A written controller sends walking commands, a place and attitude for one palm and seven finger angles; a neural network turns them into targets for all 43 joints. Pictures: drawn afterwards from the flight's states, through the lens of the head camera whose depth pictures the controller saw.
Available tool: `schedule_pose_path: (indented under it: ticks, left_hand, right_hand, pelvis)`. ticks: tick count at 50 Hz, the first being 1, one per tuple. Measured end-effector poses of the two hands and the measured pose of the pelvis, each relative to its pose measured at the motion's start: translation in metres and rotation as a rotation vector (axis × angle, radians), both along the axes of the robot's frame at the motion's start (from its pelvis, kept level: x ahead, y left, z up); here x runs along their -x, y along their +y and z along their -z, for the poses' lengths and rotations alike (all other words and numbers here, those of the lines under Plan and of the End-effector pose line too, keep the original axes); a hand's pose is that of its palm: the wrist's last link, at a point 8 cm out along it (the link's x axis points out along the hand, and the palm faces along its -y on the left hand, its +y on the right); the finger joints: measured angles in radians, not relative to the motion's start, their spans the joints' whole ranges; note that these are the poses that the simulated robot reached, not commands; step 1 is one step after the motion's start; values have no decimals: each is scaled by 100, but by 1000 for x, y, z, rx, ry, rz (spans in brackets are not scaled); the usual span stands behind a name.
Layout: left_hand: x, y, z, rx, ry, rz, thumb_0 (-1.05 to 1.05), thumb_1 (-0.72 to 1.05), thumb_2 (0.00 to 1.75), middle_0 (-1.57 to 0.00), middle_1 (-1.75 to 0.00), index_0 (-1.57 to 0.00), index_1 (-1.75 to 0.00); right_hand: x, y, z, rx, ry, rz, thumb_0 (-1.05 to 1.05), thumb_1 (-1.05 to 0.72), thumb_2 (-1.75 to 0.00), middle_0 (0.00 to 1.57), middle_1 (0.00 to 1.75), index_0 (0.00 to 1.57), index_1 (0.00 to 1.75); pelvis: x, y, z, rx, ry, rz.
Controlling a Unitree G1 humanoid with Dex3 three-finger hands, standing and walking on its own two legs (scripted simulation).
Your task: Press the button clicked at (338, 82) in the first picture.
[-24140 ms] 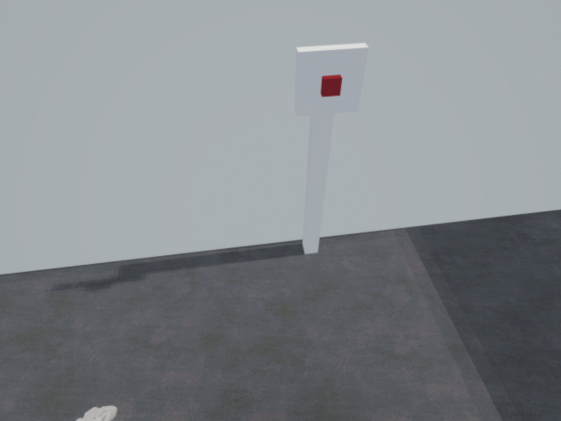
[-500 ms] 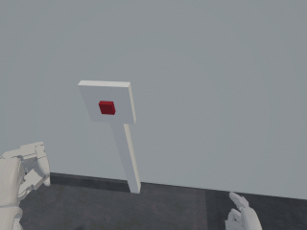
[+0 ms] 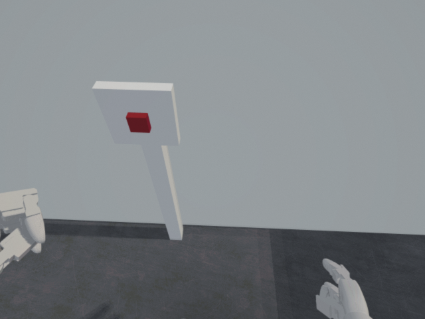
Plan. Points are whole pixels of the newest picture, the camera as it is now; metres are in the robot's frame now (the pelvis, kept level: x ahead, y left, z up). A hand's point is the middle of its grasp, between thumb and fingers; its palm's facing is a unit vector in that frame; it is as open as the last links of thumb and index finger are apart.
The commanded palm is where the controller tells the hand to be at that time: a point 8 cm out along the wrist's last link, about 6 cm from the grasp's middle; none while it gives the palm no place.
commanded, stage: step back with the hand held close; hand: left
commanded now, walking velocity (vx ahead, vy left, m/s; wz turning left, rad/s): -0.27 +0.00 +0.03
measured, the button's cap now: (139, 121) +0.54 +0.22 +0.05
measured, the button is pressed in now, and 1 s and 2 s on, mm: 0 0 0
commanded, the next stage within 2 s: stop stepping back and stand still in 0.74 s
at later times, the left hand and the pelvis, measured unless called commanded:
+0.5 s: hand out of the picture +0.11 +0.31 +0.16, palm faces +0.44 -0.82 -0.37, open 3.1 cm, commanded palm +0.03 +0.34 +0.18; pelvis -0.09 +0.05 +0.00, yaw +3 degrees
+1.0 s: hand out of the picture +0.02 +0.31 +0.17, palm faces +0.32 -0.86 -0.39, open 3.1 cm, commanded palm -0.03 +0.35 +0.18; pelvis -0.17 +0.07 -0.01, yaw -2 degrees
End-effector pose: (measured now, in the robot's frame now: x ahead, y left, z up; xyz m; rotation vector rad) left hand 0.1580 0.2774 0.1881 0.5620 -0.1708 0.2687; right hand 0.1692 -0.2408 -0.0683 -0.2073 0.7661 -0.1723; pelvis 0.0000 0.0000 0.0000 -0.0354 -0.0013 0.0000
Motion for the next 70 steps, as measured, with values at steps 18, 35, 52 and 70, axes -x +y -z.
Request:
schedule_pose_path:
  ticks: [18, 35, 52, 70]
  left_hand:
    - [96, 47, 9, 48, -106, -102, 2, 89, 90, -131, -150, -130, -150]
    - [115, 60, -13, 58, -144, 100, 2, 89, 90, -131, -150, -130, -150]
    - [178, 77, 12, 100, -141, 27, 2, 89, 90, -131, -150, -131, -150]
    - [278, 92, 4, 66, -156, -116, 2, 88, 90, -131, -150, -131, -150]
  right_hand:
    - [59, 54, 11, 40, 36, -105, 1, -90, -90, 20, 30, 20, 30]
    - [122, 91, -27, 47, -52, -93, 1, -90, -90, 20, 30, 20, 30]
    - [240, 66, 7, 62, 16, 57, 1, -90, -90, 20, 30, 20, 30]
    - [300, 70, 8, 70, 35, 5, 1, -90, -90, 20, 30, 20, 30]
  pelvis:
    - [56, 37, 8, 23, 1, -58]
    - [122, 63, -11, 65, 81, 3]
    - [186, 74, 7, -22, 1, 37]
    - [249, 80, -2, -36, 2, -15]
